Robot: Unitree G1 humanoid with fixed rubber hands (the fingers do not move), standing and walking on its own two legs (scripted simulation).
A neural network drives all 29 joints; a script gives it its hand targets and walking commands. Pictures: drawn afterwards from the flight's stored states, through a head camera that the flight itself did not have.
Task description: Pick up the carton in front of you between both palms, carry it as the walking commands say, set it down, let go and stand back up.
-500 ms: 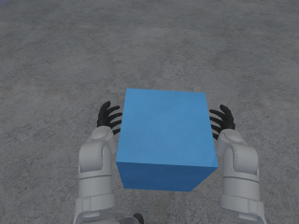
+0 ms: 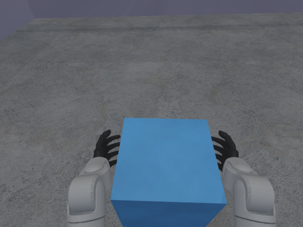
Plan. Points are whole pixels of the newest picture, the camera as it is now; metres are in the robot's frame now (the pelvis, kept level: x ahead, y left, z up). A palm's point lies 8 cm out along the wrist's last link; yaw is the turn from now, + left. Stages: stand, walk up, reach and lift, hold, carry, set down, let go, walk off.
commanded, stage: carry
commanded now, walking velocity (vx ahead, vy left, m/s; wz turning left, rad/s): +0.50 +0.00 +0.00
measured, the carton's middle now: (163, 177) +0.24 +0.00 +0.01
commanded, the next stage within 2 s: none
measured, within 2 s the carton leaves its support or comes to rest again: neither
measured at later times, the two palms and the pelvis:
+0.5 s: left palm (104, 95) +0.51 +0.19 +0.09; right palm (192, 97) +0.49 -0.11 +0.09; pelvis +0.28 +0.05 +0.01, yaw -3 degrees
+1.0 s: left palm (124, 58) +0.79 +0.15 +0.08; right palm (188, 58) +0.80 -0.15 +0.06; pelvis +0.58 -0.01 +0.01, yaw +1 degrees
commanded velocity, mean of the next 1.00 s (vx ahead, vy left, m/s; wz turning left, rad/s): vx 0.50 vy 0.00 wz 0.00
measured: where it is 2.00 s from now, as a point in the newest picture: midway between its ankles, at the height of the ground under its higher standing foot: (156, 148)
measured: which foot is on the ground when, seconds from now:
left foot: up 0.00-0.34, down 0.36-0.90, up 0.92-1.00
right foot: down 0.00-0.36, up 0.38-0.86, down 0.88-1.00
